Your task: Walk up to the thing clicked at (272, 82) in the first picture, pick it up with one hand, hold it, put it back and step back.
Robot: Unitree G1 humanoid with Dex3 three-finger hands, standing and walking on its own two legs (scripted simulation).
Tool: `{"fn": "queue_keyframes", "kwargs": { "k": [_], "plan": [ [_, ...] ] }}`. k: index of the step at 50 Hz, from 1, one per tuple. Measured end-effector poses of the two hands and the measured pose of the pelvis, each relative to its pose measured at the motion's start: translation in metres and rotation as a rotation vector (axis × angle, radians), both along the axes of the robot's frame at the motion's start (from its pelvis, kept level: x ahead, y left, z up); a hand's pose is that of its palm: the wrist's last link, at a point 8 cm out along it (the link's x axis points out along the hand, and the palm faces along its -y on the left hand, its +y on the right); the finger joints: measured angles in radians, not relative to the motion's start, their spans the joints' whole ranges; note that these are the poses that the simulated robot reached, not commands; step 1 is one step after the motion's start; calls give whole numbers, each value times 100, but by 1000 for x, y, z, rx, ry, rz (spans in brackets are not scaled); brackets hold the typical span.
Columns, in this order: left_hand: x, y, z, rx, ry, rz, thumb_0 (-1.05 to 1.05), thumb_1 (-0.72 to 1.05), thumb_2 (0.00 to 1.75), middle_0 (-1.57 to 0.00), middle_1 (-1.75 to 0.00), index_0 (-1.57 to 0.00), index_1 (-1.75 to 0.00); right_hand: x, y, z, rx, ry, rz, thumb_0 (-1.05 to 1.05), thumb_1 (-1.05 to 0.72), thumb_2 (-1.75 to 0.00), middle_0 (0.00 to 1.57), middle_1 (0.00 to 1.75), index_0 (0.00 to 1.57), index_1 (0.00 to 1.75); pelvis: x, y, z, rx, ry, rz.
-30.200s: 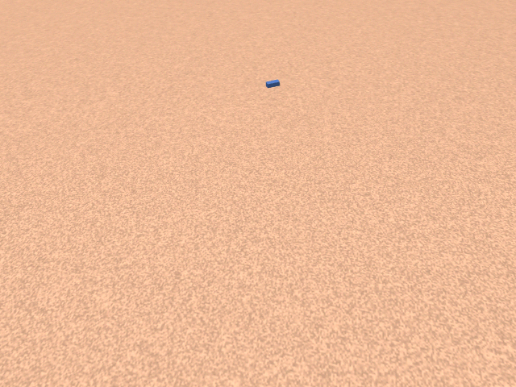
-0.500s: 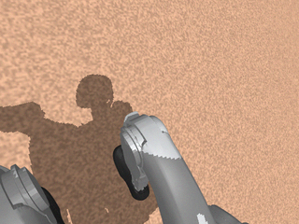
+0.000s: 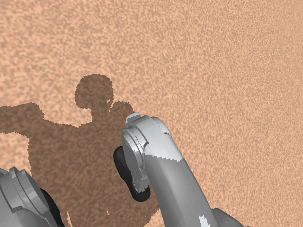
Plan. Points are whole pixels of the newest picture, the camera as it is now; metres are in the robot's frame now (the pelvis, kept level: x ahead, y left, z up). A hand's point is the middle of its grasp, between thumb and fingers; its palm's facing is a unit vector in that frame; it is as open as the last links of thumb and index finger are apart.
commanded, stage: close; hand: left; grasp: from above
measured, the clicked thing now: out of the picture +0.43 +0.36 -0.30
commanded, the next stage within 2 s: settle in 0.58 s
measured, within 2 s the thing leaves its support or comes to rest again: leaves its support in 0.98 s
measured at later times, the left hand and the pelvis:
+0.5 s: hand out of the picture +0.43 +0.34 -0.26, palm faces -0.30 -0.32 -0.90, open 6.9 cm; pelvis +0.00 +0.00 +0.00, yaw +0 degrees
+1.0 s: hand out of the picture +0.43 +0.35 -0.25, palm faces -0.29 -0.33 -0.90, open 6.7 cm; pelvis +0.00 +0.00 +0.00, yaw +0 degrees
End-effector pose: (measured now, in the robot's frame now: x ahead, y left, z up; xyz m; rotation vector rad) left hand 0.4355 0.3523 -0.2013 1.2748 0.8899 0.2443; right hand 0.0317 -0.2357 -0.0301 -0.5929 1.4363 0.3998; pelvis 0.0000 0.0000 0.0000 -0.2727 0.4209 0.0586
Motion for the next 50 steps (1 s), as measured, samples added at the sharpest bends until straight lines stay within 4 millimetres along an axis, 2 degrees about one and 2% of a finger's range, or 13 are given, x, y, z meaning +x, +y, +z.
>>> {"fn": "queue_keyframes", "kwargs": {
  "k": [21,36,50],
  "plan": [
    [-4,-6,-1,-2,7,6,0,46,20,-92,-28,-93,-25,2,-3,1,-2,-8,6,0,-90,-90,20,30,20,29,0,-1,0,2,-2,-1],
    [-1,-4,1,2,2,11,0,50,3,-102,-13,-103,-10,0,-4,-2,9,4,-5,0,-90,-90,20,30,20,29,1,-2,1,8,5,-1],
    [0,2,9,-9,-7,9,0,48,1,-108,-8,-108,-5,2,-7,-1,-9,6,-31,0,-91,-90,20,30,20,29,3,-3,3,12,26,3]
  ]
}}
